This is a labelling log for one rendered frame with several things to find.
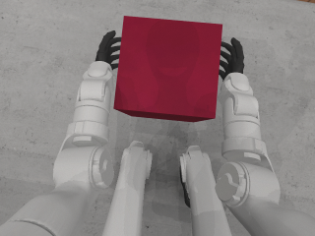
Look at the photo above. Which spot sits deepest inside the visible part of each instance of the robot left forearm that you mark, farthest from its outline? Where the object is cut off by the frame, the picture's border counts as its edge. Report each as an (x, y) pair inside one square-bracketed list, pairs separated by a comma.
[(89, 127)]

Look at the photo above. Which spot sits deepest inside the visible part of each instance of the robot right forearm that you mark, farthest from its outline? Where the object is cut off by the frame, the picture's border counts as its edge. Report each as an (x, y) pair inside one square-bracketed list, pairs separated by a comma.
[(241, 123)]

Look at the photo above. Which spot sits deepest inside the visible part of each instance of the left robot hand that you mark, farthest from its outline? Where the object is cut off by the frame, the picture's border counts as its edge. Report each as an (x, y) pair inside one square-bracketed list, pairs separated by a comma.
[(105, 50)]

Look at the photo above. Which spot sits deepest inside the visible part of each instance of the carton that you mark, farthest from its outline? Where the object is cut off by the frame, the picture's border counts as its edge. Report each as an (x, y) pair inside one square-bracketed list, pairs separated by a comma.
[(168, 69)]

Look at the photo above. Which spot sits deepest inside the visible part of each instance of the right robot hand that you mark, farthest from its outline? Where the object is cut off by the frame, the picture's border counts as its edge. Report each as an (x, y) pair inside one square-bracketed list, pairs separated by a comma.
[(234, 60)]

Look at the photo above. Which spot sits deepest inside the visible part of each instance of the left robot shin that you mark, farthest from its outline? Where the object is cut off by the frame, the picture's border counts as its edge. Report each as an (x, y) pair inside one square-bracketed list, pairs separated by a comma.
[(133, 144)]

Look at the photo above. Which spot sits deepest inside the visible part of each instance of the robot left upper arm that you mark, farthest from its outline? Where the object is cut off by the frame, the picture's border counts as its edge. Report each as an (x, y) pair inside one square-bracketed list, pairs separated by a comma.
[(80, 173)]

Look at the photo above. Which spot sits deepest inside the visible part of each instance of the robot right upper arm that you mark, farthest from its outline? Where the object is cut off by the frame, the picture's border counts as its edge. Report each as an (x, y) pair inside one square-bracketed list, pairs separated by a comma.
[(252, 194)]

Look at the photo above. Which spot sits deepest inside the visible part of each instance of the right robot thigh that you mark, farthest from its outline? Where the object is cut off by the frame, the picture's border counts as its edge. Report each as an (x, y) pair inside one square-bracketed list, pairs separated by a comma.
[(207, 213)]

